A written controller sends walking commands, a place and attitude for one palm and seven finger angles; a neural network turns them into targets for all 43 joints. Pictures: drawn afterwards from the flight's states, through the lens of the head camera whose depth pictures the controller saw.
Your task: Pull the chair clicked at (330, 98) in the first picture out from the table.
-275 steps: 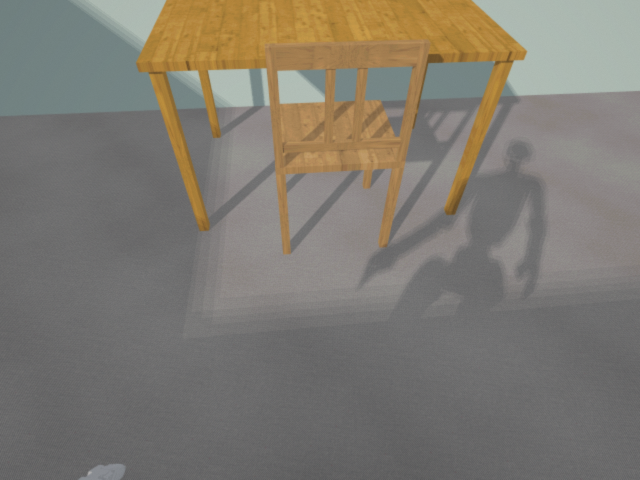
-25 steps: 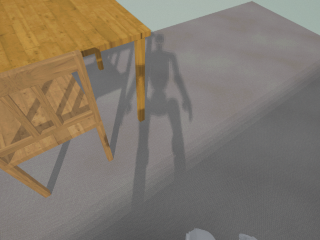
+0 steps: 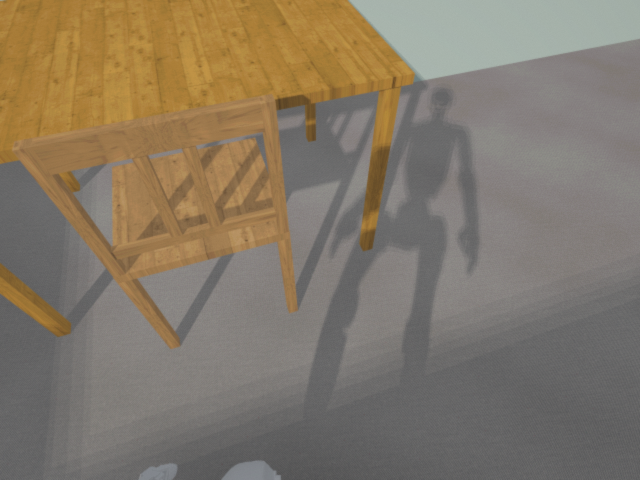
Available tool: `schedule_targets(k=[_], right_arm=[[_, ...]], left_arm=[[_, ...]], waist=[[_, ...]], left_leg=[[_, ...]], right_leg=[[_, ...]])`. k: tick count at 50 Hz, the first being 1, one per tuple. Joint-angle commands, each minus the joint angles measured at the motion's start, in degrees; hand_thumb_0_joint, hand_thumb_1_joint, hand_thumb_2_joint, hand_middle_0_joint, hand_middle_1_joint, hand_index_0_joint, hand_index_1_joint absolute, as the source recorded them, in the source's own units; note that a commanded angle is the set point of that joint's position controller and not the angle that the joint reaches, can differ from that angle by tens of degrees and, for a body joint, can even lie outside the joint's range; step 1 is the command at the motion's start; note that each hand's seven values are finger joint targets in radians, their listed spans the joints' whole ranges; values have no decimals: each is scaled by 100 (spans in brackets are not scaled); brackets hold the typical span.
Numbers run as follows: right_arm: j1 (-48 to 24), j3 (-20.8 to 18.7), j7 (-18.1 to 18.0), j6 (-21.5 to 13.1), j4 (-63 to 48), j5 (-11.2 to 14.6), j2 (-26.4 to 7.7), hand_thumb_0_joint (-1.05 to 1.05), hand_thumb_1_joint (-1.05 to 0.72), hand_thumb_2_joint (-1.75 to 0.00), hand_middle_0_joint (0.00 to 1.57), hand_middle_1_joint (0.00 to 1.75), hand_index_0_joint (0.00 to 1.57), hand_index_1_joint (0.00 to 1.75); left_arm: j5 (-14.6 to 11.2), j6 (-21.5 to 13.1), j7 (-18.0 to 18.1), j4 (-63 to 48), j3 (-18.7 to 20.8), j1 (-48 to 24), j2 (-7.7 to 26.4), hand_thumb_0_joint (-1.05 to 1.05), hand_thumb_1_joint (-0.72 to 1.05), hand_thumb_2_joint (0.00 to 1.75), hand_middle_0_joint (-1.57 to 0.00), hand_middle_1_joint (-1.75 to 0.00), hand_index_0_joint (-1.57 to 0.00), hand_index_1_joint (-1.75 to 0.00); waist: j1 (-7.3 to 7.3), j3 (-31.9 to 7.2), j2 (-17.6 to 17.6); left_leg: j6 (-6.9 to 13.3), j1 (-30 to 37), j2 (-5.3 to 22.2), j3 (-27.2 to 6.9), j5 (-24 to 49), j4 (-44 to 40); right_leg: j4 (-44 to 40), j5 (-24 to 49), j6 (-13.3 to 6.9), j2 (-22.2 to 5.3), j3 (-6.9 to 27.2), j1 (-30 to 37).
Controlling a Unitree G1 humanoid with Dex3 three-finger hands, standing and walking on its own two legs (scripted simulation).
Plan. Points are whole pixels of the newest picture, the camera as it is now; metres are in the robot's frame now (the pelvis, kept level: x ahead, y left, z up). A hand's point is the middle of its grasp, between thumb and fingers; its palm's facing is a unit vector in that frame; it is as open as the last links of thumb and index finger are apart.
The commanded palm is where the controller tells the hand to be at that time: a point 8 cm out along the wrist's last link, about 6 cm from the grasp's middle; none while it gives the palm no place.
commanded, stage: turn to face it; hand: left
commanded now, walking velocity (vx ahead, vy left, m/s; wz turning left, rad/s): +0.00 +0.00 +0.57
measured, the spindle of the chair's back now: (159, 197) +0.64 +0.36 -0.12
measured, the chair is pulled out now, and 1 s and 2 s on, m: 0.00 0.00 0.00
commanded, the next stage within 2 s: take the last steps up to it in 0.58 s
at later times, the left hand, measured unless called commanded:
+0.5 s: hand out of the picture +0.06 +0.26 -0.15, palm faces +0.24 -0.94 -0.26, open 7.4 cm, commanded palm none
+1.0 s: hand out of the picture -0.06 +0.19 -0.17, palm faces +0.41 -0.89 -0.18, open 7.4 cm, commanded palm none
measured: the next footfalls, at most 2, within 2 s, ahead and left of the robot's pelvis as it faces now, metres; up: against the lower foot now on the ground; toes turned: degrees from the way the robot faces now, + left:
left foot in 0.10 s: +0.03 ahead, +0.14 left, +0.00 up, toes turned +8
right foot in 0.60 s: +0.09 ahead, -0.08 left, +0.00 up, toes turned +12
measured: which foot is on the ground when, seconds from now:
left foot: up 0.00-0.08, down 0.10-0.60, up 0.62-0.98, down 1.00-1.00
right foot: down 0.00-0.10, up 0.12-0.58, down 0.60-1.00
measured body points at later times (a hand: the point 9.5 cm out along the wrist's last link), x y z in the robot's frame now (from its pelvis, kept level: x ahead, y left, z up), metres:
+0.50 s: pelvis +0.01 +0.03 +0.00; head +0.04 +0.04 +0.45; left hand +0.05 +0.31 -0.13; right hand +0.13 -0.19 -0.14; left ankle -0.01 +0.13 -0.74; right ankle +0.05 -0.10 -0.70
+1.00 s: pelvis +0.03 +0.03 +0.00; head +0.03 +0.03 +0.45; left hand -0.08 +0.23 -0.16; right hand +0.15 -0.19 -0.14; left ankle -0.03 +0.13 -0.74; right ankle +0.05 -0.09 -0.74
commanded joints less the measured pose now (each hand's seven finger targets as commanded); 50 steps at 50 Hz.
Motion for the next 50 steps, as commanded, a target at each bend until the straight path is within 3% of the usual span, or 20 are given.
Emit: schedule_targets(k=[1, 3, 4, 5, 6, 7, 11, 22, 27, 28, 29, 30, 32, 35, 40, 43, 46, 48, 49, 50], right_arm=[[-404, 5, -6, -280, -648, 19, -287, 0, -90, -90, 20, 30, 20, 30], [19, -47, -24, -342, -566, -15, -517, 0, -90, -90, 20, 30, 20, 30], [434, -179, -48, -415, -531, -55, -1066, 0, -90, -90, 20, 30, 20, 30], [894, -311, -83, -418, -495, -31, -1674, 0, -90, -90, 20, 30, 20, 30], [1147, -292, -157, -420, -315, -8, -1633, 0, -90, -90, 20, 30, 20, 30], [968, -261, -245, -440, -324, -21, -1487, 0, -90, -90, 20, 30, 20, 30], [10, -40, -285, -479, -559, -31, -878, 0, -90, -90, 20, 30, 20, 30], [260, -31, -294, -411, -345, -66, -820, 0, -90, -90, 20, 30, 20, 30], [38, -15, -286, -392, -281, -31, -697, 0, -90, -90, 20, 30, 20, 30], [102, 5, -269, -407, -258, 10, -543, 0, -90, -90, 20, 30, 20, 30], [222, 45, -236, -432, -265, 69, -235, 0, -90, -90, 20, 30, 20, 30], [237, 59, -229, -419, -410, 71, -85, 0, -90, -90, 20, 30, 20, 30], [133, -35, -245, -259, -263, 3, -265, 0, -90, -90, 20, 30, 20, 30], [284, -16, -167, -244, -12, -21, -161, 0, -90, -90, 20, 30, 20, 30], [35, 48, -91, -363, 19, -83, -24, 0, -90, -90, 20, 30, 20, 30], [-35, 109, -91, -476, 53, -82, 103, 0, -90, -90, 20, 30, 20, 30], [328, 165, -140, -582, 232, -72, 191, 0, -90, -90, 20, 30, 20, 30], [855, 205, -212, -685, 490, -62, 205, 0, -90, -90, 20, 30, 20, 30], [1211, 168, -260, -741, 642, -61, -50, 0, -90, -90, 20, 30, 20, 30], [1657, 41, -300, -742, 738, -99, -529, 0, -90, -90, 20, 30, 20, 30]], left_arm=[[25, -66, 103, -249, 454, 320, 1473, 0, 90, 90, -20, -30, -20, -30], [-51, -19, 71, -238, 469, 310, 1423, 0, 90, 90, -20, -30, -20, -30], [-92, 2, 35, -357, 443, 367, 1192, 0, 90, 90, -20, -30, -20, -30], [-91, 6, 6, -654, 289, 30, 769, 0, 90, 90, -20, -30, -20, -30], [-53, 57, 58, -702, 278, -269, 847, 0, 90, 90, -20, -30, -20, -30], [-92, 43, 87, -600, 301, -379, 751, 0, 90, 90, -20, -30, -20, -30], [-89, 44, -2, -166, 322, 18, 825, 0, 90, 90, -20, -30, -20, -30], [-113, 52, 58, -223, 234, -283, 645, 0, 90, 90, -20, -30, -20, -30], [-140, -66, 109, -33, 229, 307, 630, 0, 90, 90, -20, -30, -20, -30], [-117, -133, 126, 0, 248, 439, 726, 0, 90, 90, -20, -30, -20, -30], [-46, -205, 160, 34, 310, 560, 1099, 0, 90, 90, -20, -30, -20, -30], [0, -225, 151, -21, 374, 615, 1477, 0, 90, 90, -20, -30, -20, -30], [-52, -189, 161, -60, 373, 345, 1242, 0, 90, 90, -20, -30, -20, -30], [-41, -212, 146, -77, 285, 18, 833, 0, 90, 90, -20, -30, -20, -30], [18, -319, 59, 346, 268, 725, 805, 0, 90, 90, -20, -30, -20, -30], [30, -334, 15, 589, 272, 974, 835, 0, 90, 90, -20, -30, -20, -30], [-1, -321, -12, 793, 277, 1006, 817, 0, 90, 90, -20, -30, -20, -30], [-61, -300, -31, 909, 246, 888, 659, 0, 90, 90, -20, -30, -20, -30], [-90, -288, -60, 899, 190, 840, 432, 0, 90, 90, -20, -30, -20, -30], [-80, -280, -110, 787, 137, 801, 141, 0, 90, 90, -20, -30, -20, -30]], waist=[[324, -708, -1273], [75, -926, -859], [-162, -1328, 424], [-407, -1321, 1924], [-496, -1412, 1306], [-419, -1326, 1532], [60, -839, 967], [-42, -618, 807], [261, -710, 721], [312, -780, 351], [306, -895, -763], [306, -729, -1401], [251, -575, -1166], [76, -349, -653], [379, -127, -903], [456, -141, -849], [323, -258, -847], [49, -311, -571], [-111, -317, 172], [-280, -263, 1300]], left_leg=[[66, 288, -202, 434, 74, -1273], [186, 1299, -193, 374, 1225, -2619], [625, 2507, 757, -887, 2718, -2989], [1410, 2986, 2146, -2591, 5219, -3090], [1726, 2878, 2253, -2536, 5425, -2957], [1711, 2773, 1979, -2352, 5327, -2886], [1263, 1940, 1109, -1212, 4797, -3075], [1463, 1847, 1077, -1874, 3911, -3267], [1197, 1225, 833, -1893, 3669, -2799], [945, 900, 582, -1761, 3063, -2485], [529, 130, -17, -1091, 1560, -1624], [266, -381, -602, -531, -729, -519], [294, -281, -351, -794, -754, 877], [216, -251, -163, -571, 81, 1237], [280, -211, -20, -141, 153, -183], [364, 64, -24, 61, 21, -1082], [424, 747, -117, 270, 208, -2012], [446, 1897, -154, 331, 778, -3067], [570, 2596, 285, -315, 491, -3418], [1013, 2923, 1470, -1932, -573, -4032]], right_leg=[[-359, 3038, -750, -1225, 468, 658], [567, 2727, -313, -1049, 119, 251], [1813, 1438, 64, -615, -106, -917], [3026, -2063, 387, 93, 94, -2335], [3521, -2066, 273, 52, 768, -2506], [3772, -1751, 271, 56, 946, -2625], [3571, -560, 310, 140, 945, -2041], [1859, -695, 228, 506, 950, -1424], [13, 325, 96, 679, 862, -57], [-826, 951, 71, 515, 1005, 544], [-1200, 1748, -221, -529, 2085, 1188], [-1333, 2885, -937, -1723, 2979, 989], [-1487, 2242, -1316, -1472, 2759, 192], [-1518, 1576, -1110, -839, 1741, -43], [-2113, -621, -1076, -710, 1771, 234], [-2183, -888, -1167, -709, 1841, 285], [-1948, -868, -1129, -537, 1649, 149], [-1435, -1027, -872, -250, 1361, -519], [-704, -1006, -659, 24, 1083, -1216], [664, -990, -406, 542, 484, -2155]])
